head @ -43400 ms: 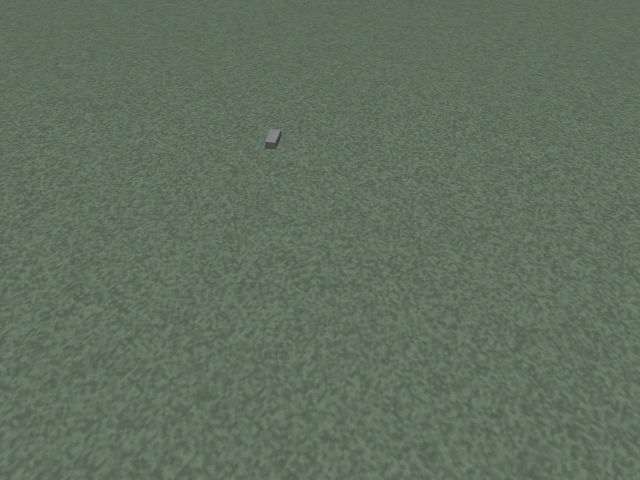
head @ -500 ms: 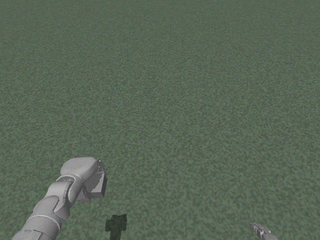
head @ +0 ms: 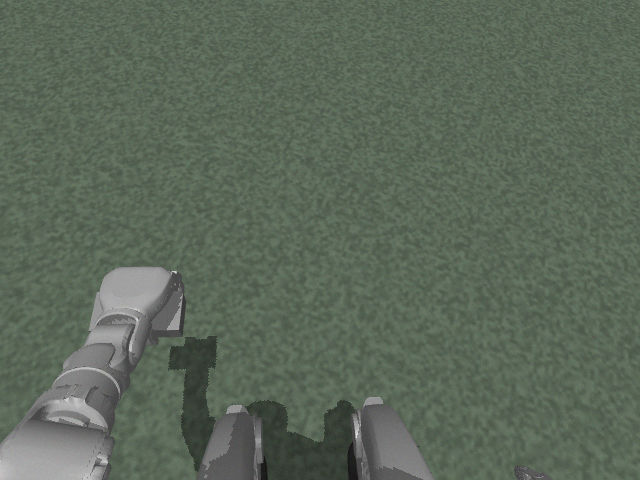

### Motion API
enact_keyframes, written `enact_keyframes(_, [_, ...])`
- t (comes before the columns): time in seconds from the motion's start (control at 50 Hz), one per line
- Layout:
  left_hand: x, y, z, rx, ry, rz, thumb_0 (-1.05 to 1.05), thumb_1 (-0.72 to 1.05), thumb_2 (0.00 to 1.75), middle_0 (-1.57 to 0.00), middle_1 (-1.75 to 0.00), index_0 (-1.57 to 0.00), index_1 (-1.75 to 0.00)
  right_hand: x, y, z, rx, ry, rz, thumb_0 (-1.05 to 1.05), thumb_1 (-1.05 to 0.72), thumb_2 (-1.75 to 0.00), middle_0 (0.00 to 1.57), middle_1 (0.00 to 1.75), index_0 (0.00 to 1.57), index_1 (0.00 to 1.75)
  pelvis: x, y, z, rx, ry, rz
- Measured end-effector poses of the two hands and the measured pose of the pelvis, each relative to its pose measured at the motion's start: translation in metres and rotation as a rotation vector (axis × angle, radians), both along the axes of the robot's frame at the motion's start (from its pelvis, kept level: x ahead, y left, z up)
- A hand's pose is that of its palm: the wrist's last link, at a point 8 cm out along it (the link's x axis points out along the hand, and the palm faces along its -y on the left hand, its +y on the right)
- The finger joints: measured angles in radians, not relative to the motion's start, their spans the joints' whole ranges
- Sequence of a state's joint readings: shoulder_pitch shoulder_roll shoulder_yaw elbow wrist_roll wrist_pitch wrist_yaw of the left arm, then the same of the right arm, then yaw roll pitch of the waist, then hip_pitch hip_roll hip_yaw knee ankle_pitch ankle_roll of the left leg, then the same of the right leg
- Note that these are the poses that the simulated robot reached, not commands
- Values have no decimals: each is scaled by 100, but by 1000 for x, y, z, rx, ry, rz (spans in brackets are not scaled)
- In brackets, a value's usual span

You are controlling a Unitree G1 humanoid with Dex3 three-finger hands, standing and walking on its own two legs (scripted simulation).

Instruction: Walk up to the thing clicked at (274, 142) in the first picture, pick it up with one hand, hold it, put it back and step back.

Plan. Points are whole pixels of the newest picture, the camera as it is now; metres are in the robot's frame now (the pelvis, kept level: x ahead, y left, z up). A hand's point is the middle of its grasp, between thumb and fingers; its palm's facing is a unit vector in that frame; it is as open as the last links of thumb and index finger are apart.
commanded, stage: crouch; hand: left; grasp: from above
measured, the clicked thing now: (140, 315) +0.37 +0.25 -0.15
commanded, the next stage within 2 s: lower in 1.34 s
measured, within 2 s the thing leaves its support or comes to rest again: neither
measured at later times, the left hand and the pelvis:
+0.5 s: hand (183, 334) +0.40 +0.24 -0.35, palm faces -0.46 +0.00 -0.89, open 8.5 cm; pelvis -0.03 +0.00 -0.19, yaw -2 degrees
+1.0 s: hand (193, 337) +0.42 +0.24 -0.44, palm faces -0.47 -0.01 -0.88, open 8.5 cm; pelvis -0.04 +0.00 -0.27, yaw -4 degrees
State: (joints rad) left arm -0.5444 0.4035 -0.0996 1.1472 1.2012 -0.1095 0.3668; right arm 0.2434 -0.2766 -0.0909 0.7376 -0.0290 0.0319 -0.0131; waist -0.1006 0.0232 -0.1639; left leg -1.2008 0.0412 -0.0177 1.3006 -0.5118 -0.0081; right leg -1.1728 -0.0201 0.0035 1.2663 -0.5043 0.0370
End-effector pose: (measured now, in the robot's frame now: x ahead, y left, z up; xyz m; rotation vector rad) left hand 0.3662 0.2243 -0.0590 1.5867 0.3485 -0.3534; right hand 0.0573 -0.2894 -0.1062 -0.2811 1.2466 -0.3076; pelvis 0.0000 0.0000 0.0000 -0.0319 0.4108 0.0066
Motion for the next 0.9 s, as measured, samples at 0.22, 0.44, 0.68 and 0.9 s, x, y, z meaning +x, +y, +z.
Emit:
enact_keyframes(0.22, [23, 2, -109, -3, 21, 34, 1, 21, 28, -90, -25, -90, -25, -46, 15, -100, 25, 102, -21, 0, -90, -90, 20, 30, 21, 29, -20, 1, -92, -14, 150, -6])
enact_keyframes(0.44, [35, 10, -212, -37, 43, 11, 1, 21, 27, -91, -25, -91, -25, -38, 17, -177, 40, 128, 67, 0, -90, -90, 20, 30, 21, 29, -27, -1, -170, -39, 238, -4])
enact_keyframes(0.68, [49, 11, -277, -47, 27, 25, 1, 20, 27, -91, -24, -91, -24, -28, 9, -221, 37, 138, 125, 0, -91, -90, 20, 30, 21, 29, -30, -2, -221, -54, 249, -17])
enact_keyframes(0.9, [55, 14, -314, -48, 50, 35, 1, 21, 27, -91, -24, -91, -24, -53, 8, -248, 45, 191, 111, 0, -91, -90, 20, 30, 21, 29, -36, -2, -253, -60, 236, -29])
